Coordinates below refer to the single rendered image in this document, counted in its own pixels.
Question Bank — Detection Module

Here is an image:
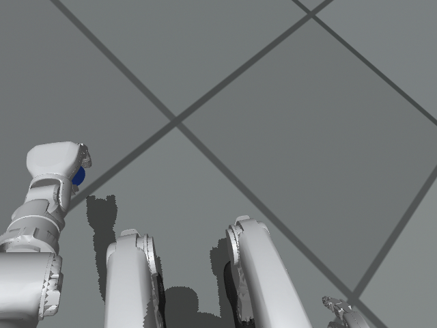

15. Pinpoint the left robot hand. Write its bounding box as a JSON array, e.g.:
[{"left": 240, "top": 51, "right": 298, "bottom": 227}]
[{"left": 26, "top": 141, "right": 91, "bottom": 196}]

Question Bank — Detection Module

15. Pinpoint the right robot foot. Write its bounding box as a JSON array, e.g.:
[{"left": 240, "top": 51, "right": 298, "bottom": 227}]
[{"left": 223, "top": 261, "right": 255, "bottom": 328}]

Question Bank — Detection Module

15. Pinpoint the tin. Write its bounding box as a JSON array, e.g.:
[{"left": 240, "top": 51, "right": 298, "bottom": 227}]
[{"left": 72, "top": 166, "right": 85, "bottom": 186}]

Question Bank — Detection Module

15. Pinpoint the left robot arm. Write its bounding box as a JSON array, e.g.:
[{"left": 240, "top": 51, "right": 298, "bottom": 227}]
[{"left": 0, "top": 174, "right": 72, "bottom": 328}]

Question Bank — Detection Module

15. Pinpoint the right robot hand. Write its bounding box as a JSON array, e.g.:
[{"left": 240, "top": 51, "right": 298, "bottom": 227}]
[{"left": 322, "top": 297, "right": 370, "bottom": 328}]

